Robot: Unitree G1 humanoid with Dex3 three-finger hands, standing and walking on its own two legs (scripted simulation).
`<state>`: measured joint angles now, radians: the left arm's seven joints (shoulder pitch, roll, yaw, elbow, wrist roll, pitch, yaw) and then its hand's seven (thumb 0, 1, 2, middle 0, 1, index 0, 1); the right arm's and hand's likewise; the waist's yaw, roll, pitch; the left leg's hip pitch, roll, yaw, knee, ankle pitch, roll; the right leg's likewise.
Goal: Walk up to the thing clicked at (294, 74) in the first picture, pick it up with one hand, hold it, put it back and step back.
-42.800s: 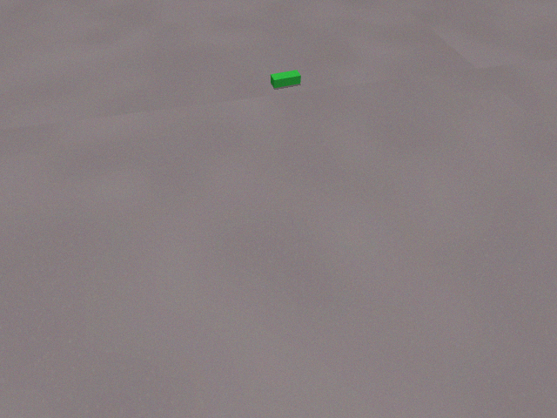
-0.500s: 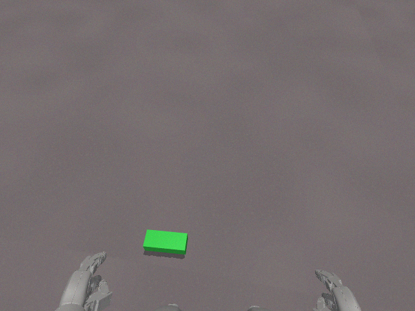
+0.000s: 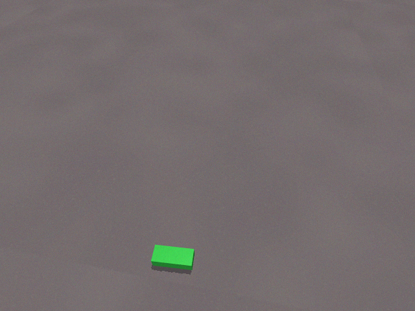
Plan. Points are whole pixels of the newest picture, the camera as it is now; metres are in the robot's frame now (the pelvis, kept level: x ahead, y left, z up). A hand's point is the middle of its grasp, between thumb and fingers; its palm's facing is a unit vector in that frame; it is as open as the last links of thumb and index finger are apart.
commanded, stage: stand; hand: left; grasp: from above
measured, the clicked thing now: (173, 257) +0.49 +0.18 -0.75
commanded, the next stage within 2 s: step back in 1.90 s
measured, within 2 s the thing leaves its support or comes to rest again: neither
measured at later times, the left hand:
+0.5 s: hand out of the picture +0.03 +0.23 -0.16, palm faces +0.03 -0.94 -0.34, open 7.4 cm
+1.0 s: hand out of the picture +0.08 +0.22 -0.15, palm faces +0.03 -0.94 -0.34, open 7.4 cm
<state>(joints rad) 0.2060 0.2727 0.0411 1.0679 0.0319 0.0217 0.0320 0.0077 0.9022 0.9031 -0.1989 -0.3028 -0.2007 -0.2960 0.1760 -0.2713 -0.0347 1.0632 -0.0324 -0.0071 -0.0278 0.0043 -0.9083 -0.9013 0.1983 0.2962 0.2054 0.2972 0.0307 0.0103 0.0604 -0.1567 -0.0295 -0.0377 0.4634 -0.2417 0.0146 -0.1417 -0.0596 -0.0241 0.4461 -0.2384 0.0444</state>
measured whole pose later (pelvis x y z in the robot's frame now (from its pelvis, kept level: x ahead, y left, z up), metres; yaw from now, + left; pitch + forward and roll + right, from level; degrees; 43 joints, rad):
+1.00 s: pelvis +0.01 -0.03 +0.01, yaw +0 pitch -3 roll +0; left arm 0.10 0.31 0.04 1.15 0.02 0.00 0.01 0.00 0.90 0.90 -0.20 -0.30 -0.20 -0.30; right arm 0.12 -0.32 -0.01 1.14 -0.02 -0.01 -0.02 0.00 -0.91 -0.90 0.20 0.30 0.21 0.30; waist 0.01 0.02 0.06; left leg -0.10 0.01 -0.06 0.33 -0.18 -0.02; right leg -0.10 -0.02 -0.04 0.33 -0.19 0.01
